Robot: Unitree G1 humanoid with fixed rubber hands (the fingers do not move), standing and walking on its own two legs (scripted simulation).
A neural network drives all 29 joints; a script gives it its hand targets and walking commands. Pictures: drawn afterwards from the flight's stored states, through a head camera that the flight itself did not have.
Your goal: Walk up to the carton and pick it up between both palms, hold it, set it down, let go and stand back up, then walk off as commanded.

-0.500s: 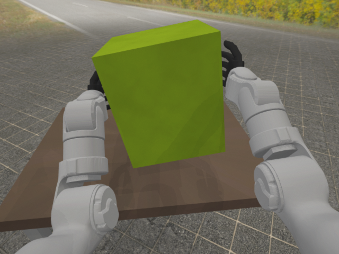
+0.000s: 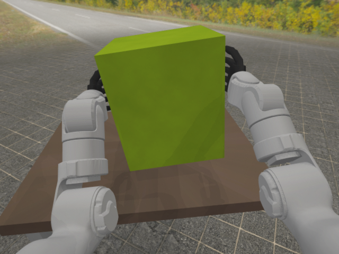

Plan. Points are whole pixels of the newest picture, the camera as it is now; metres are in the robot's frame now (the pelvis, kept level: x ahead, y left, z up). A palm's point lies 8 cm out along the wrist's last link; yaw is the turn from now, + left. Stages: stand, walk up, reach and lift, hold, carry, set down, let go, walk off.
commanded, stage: hold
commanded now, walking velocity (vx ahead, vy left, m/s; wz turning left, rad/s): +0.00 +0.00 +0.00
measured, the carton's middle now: (166, 95) +0.39 -0.01 +0.28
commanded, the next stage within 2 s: none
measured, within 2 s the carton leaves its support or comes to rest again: neither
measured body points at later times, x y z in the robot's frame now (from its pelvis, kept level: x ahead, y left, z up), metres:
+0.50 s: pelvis +0.00 +0.00 +0.00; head -0.09 +0.00 +0.44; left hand +0.39 +0.13 +0.28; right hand +0.39 -0.17 +0.33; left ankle +0.03 +0.10 -0.75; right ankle +0.02 -0.13 -0.75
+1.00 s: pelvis +0.00 +0.00 +0.00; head -0.10 +0.01 +0.44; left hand +0.37 +0.15 +0.30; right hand +0.37 -0.16 +0.32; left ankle +0.03 +0.10 -0.75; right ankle +0.02 -0.13 -0.75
